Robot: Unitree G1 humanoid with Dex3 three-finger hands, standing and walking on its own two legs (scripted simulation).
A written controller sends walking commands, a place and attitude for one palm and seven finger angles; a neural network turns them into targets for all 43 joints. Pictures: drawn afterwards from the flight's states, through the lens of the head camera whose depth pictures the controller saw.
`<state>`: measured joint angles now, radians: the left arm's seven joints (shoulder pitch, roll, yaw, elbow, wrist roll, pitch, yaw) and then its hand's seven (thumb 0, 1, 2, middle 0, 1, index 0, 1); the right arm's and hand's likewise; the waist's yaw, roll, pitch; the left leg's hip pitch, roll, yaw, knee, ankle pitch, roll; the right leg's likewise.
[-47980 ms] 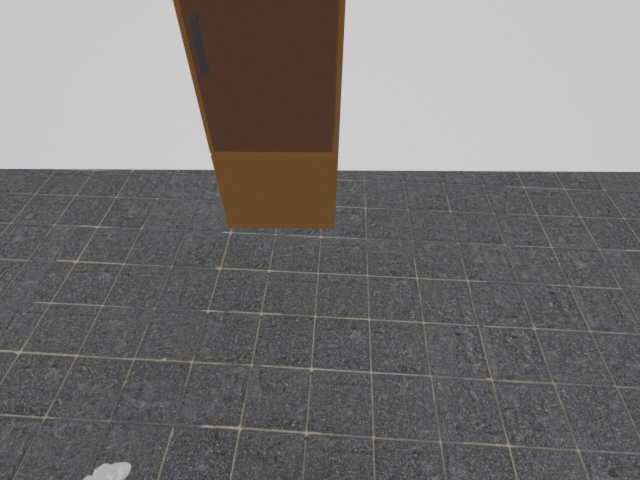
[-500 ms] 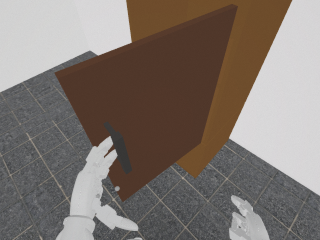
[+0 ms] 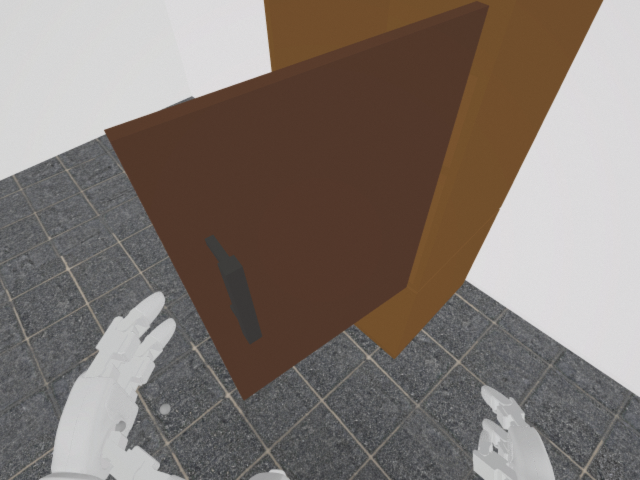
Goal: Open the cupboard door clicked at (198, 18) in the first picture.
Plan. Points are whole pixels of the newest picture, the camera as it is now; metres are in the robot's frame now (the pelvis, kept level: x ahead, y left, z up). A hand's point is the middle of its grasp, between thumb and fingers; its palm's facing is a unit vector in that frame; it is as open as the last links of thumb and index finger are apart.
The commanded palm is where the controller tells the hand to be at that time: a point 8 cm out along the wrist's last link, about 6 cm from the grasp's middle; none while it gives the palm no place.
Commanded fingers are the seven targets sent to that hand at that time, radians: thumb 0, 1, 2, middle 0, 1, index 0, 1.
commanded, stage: slide the hand sideways off the handle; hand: left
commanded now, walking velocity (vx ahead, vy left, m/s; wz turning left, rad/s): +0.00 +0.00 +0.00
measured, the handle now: (234, 293) +0.31 +0.13 +0.09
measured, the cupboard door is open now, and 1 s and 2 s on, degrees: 81 81 81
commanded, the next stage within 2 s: draw the hand back to the body in 0.02 s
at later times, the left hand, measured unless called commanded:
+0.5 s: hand (120, 393) +0.18 +0.20 +0.12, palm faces +0.02 -1.00 -0.08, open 16.3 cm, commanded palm +0.15 +0.26 +0.14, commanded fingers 0.00 -0.50 0.30 -0.15 -0.30 -0.15 -0.30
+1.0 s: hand (32, 345) +0.20 +0.26 +0.17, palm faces +0.34 -0.86 -0.37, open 13.0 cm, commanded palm +0.15 +0.30 +0.20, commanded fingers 0.00 0.38 0.68 -0.18 -0.30 -0.18 -0.30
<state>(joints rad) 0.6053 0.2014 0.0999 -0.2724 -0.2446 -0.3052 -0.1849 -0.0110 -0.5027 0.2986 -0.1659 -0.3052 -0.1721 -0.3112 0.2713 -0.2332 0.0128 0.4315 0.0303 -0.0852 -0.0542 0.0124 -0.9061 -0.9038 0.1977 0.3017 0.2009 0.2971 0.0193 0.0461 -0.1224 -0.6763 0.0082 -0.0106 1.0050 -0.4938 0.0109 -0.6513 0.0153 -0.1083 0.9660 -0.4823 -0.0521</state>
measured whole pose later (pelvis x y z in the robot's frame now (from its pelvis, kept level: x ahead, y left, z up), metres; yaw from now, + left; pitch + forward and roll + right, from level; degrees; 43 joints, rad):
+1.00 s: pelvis +0.01 +0.03 +0.05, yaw -1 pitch -2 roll -1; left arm 0.56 0.31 0.20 -0.43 -0.05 -0.03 0.13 0.00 0.04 0.53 -0.18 -0.30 -0.18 -0.30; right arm 0.24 -0.22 0.06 0.57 0.01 -0.13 -0.09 0.01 -0.90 -0.90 0.20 0.30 0.20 0.30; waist 0.06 0.06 -0.01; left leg -0.21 -0.03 0.03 0.56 -0.32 0.05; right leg -0.19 0.00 -0.06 0.52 -0.30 0.00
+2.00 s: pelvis +0.00 +0.01 +0.06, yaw -2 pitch -2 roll -1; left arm 0.50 0.36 0.38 -0.40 -0.05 -0.14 0.11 0.02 0.89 0.90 -0.21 -0.30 -0.21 -0.30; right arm 0.17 -0.24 0.01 0.60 0.01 -0.04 -0.07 0.01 -0.91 -0.90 0.20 0.30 0.20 0.30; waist 0.03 0.06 0.02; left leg -0.18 0.01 0.04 0.46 -0.25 0.02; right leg -0.15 0.04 -0.05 0.38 -0.20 -0.03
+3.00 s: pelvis -0.16 +0.06 +0.06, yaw -3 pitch +2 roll -6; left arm 0.51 0.40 0.45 -0.58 -0.04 -0.22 0.18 0.02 0.88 0.90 -0.21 -0.30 -0.21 -0.30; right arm 0.18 -0.15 0.01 0.65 -0.01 -0.14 -0.05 0.01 -0.90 -0.90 0.20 0.30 0.20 0.30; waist 0.03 0.00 0.00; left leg -0.44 0.07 0.06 0.37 0.03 0.07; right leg -0.27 0.06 -0.01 0.92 -0.53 0.01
